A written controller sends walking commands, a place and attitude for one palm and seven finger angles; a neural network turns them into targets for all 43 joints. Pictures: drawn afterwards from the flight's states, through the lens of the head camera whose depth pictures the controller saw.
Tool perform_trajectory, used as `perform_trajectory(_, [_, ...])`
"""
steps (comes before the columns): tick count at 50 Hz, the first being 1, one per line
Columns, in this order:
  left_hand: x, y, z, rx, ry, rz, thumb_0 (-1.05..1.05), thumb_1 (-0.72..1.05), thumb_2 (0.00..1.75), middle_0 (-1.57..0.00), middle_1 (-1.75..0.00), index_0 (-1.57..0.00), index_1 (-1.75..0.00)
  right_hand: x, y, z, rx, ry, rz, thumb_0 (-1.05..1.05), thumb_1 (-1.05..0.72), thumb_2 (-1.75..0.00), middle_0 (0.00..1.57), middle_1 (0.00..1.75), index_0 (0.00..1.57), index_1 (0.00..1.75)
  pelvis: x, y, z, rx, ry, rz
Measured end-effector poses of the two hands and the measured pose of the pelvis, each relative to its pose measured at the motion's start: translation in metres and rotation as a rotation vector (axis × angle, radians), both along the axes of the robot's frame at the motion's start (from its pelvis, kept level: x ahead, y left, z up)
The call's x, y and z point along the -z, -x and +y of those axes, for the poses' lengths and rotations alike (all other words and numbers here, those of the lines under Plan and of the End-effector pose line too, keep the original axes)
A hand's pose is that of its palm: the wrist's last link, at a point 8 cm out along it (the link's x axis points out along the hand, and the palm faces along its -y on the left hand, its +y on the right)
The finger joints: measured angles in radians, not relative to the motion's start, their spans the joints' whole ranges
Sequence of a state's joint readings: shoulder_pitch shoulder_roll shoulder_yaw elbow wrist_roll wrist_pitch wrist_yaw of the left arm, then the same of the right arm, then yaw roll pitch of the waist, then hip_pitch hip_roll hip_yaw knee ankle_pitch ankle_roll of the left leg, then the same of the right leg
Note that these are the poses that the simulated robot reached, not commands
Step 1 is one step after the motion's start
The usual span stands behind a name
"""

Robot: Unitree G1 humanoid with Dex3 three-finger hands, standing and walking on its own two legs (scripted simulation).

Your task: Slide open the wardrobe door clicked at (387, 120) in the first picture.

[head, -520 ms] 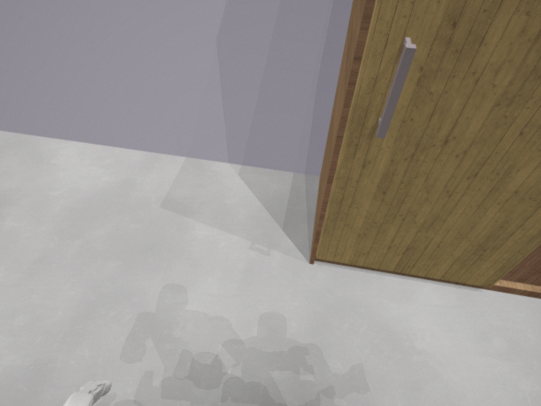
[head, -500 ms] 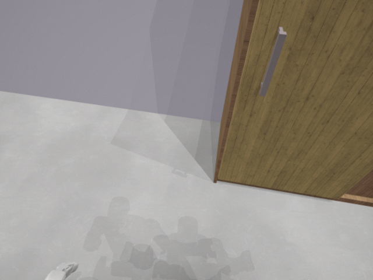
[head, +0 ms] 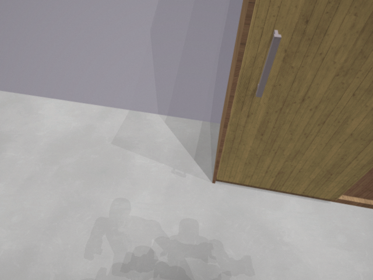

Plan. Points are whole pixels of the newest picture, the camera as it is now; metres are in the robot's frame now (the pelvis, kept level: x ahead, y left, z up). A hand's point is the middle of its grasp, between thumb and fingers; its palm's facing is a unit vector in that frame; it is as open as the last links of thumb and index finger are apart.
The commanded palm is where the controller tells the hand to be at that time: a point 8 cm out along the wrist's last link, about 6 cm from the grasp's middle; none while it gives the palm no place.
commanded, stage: stand and wait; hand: left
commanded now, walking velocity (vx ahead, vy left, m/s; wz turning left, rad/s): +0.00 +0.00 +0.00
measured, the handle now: (266, 65) +0.77 -0.23 +0.08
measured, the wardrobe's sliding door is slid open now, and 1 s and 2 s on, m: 0.00 0.00 0.00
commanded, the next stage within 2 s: look at it before walking up in 0.38 s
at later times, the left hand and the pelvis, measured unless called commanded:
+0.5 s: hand out of the picture +0.07 +0.24 -0.15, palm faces -0.04 -0.94 -0.33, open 7.4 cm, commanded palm none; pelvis -0.01 -0.01 +0.00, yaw +0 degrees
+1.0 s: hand out of the picture +0.07 +0.23 -0.15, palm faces -0.04 -0.94 -0.34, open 7.4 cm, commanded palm none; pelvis -0.01 -0.01 +0.00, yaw +0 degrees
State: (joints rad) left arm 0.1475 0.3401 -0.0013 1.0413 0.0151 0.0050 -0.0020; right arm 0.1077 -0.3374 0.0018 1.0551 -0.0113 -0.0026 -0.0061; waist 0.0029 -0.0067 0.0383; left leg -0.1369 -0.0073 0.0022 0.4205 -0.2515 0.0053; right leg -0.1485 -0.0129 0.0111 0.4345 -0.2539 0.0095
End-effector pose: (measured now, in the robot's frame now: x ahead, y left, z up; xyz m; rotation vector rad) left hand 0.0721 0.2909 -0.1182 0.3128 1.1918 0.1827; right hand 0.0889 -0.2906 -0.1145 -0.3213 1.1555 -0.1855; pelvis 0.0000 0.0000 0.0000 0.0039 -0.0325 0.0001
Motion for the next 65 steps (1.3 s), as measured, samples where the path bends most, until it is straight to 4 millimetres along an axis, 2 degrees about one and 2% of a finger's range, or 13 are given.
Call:
perform_trajectory(10, [-0.003, 0.012, -0.002, 0.0, -0.008, 0.016, 0.01, 0.9, 0.9, -0.2, -0.3, -0.2, -0.3, 0.004, 0.029, -0.008, 0.023, -0.004, 0.054, 0.01, -0.9, -0.9, 0.2, 0.3, 0.2, 0.3, -0.002, 0.009, -0.005, 0.002, 0.0, -0.005])
perform_trajectory(22, [-0.004, 0.009, -0.01, 0.012, -0.001, 0.002, 0.01, 0.9, 0.9, -0.2, -0.3, -0.2, -0.3, 0.006, 0.041, -0.009, 0.032, -0.016, 0.069, 0.01, -0.9, -0.9, 0.2, 0.3, 0.2, 0.3, -0.003, 0.015, -0.008, 0.004, -0.001, 0.0])
perform_trajectory(48, [-0.003, 0.006, -0.013, 0.005, -0.002, 0.026, 0.01, 0.9, 0.9, -0.2, -0.3, -0.2, -0.3, 0.005, 0.026, -0.013, 0.023, -0.011, 0.065, 0.01, -0.9, -0.9, 0.2, 0.3, 0.2, 0.3, -0.004, 0.007, -0.012, 0.005, -0.001, 0.011])
perform_trajectory(65, [-0.005, -0.007, -0.015, 0.014, -0.007, 0.007, 0.01, 0.9, 0.9, -0.2, -0.3, -0.2, -0.3, 0.003, 0.013, -0.015, 0.032, -0.008, 0.03, 0.01, -0.9, -0.9, 0.2, 0.3, 0.2, 0.3, -0.004, 0.001, -0.015, 0.024, 0.0, 0.007])
